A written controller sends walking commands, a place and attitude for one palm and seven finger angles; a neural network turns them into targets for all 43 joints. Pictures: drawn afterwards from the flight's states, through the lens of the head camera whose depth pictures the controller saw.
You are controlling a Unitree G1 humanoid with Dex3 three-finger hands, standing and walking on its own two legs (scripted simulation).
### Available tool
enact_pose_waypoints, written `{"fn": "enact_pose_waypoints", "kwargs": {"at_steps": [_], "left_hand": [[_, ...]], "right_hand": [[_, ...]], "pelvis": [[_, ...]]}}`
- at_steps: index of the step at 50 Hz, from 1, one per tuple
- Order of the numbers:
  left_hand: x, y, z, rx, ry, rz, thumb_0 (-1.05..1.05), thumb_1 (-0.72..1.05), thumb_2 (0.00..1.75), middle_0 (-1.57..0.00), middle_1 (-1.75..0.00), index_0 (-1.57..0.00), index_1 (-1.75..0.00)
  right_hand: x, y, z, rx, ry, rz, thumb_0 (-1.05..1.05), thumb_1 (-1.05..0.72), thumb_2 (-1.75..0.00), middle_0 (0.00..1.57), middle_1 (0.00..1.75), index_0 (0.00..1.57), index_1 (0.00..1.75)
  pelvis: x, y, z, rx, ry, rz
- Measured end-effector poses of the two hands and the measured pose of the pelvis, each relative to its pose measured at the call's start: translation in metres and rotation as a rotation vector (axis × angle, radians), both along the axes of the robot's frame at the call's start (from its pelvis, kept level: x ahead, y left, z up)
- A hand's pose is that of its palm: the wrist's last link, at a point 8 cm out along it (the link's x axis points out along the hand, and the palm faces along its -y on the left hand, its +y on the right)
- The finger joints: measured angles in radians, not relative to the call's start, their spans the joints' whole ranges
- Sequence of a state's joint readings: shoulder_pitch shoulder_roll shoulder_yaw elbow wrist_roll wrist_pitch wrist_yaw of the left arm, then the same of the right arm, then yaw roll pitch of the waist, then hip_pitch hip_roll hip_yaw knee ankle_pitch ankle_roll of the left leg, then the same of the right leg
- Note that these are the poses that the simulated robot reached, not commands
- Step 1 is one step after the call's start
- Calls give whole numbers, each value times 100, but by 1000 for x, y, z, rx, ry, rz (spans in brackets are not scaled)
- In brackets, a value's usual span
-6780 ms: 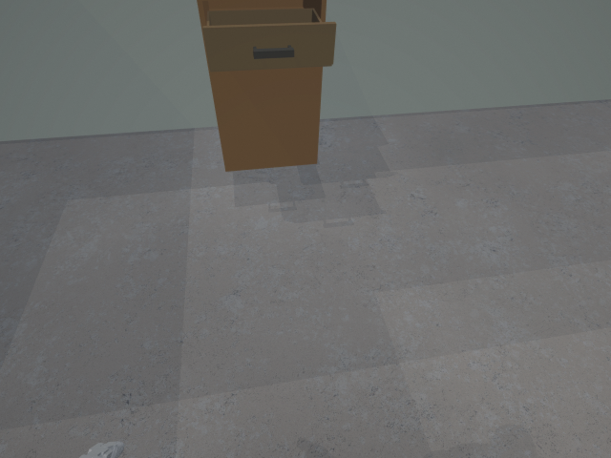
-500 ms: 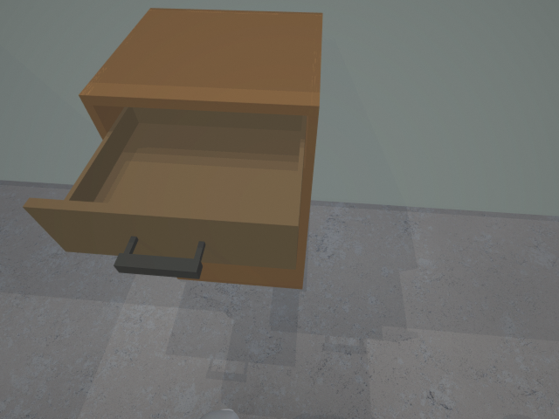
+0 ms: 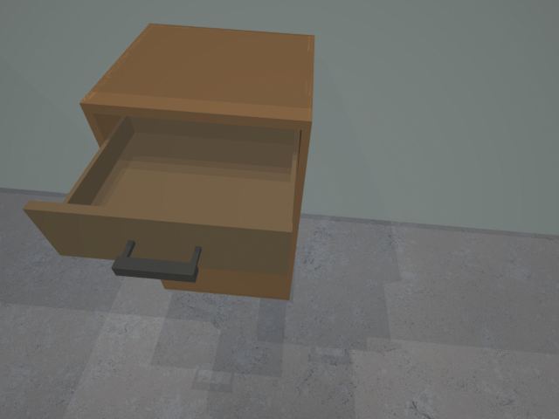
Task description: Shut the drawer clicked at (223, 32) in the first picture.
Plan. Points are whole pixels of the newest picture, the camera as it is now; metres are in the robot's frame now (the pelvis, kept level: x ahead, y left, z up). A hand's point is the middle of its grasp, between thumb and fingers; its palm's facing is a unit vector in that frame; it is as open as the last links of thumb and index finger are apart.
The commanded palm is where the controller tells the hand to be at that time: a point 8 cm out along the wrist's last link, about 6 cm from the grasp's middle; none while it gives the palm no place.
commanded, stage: look again from close up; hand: left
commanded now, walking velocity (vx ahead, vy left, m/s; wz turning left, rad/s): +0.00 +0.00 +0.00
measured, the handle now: (159, 258) +0.37 +0.23 -0.04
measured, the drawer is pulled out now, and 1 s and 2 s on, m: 0.28 0.28 0.28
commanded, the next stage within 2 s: shuffle to correct the standing spot in 0.36 s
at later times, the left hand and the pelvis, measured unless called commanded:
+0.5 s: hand out of the picture -0.01 +0.19 -0.18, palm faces +0.01 -0.99 -0.16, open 7.4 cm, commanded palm none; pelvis +0.00 +0.04 +0.00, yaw -1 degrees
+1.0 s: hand out of the picture +0.04 +0.19 -0.18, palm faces +0.01 -0.98 -0.19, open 7.4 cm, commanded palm none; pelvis +0.05 +0.03 +0.00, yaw -2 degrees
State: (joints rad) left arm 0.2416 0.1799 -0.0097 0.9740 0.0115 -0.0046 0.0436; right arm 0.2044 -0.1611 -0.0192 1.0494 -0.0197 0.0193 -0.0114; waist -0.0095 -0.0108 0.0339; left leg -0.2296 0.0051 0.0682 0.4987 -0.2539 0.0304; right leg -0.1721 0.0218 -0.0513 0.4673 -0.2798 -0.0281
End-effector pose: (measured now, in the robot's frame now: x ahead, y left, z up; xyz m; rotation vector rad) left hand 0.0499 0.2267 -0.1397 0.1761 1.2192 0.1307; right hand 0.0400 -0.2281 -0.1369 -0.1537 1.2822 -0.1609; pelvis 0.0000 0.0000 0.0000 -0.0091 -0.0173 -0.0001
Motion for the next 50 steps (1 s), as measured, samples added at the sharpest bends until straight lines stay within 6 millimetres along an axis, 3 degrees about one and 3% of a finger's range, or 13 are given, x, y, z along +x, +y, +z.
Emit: {"fn": "enact_pose_waypoints", "kwargs": {"at_steps": [14, 24, 31, 39, 45, 50], "left_hand": [[-52, 13, -7, -19, 150, 31, 1, 90, 89, -20, -30, -20, -30], [-66, 17, -10, -49, 197, 37, 1, 90, 89, -20, -30, -20, -30], [-63, 24, -12, -54, 206, 33, 0, 90, 89, -20, -30, -20, -30], [-48, 27, -7, -28, 230, 39, 0, 90, 89, -20, -30, -20, -30], [-28, 18, -7, -13, 238, 45, 0, 90, 89, -19, -30, -20, -30], [-9, 10, -6, -12, 210, 47, 1, 91, 89, -20, -30, -20, -30]], "right_hand": [[-28, 21, -1, 3, 88, -13, 0, -92, -90, 20, 30, 20, 29], [-39, 40, -1, 6, 117, -28, 0, -92, -90, 20, 30, 20, 29], [-44, 51, -5, 21, 134, -44, 0, -92, -90, 20, 30, 20, 29], [-43, 53, -14, 46, 171, -72, 0, -91, -90, 20, 30, 20, 29], [-27, 51, -15, 49, 181, -78, 0, -91, -90, 20, 30, 20, 29], [-9, 44, -12, 31, 169, -74, 1, -92, -90, 20, 30, 20, 29]], "pelvis": [[1, 19, 2, 1, -6, -10], [1, 35, 3, 1, -5, -12], [9, 43, 1, 8, -2, -18], [33, 41, -3, 16, 16, -35], [50, 32, -4, 15, 25, -37], [53, 28, -1, 9, 29, -27]]}}
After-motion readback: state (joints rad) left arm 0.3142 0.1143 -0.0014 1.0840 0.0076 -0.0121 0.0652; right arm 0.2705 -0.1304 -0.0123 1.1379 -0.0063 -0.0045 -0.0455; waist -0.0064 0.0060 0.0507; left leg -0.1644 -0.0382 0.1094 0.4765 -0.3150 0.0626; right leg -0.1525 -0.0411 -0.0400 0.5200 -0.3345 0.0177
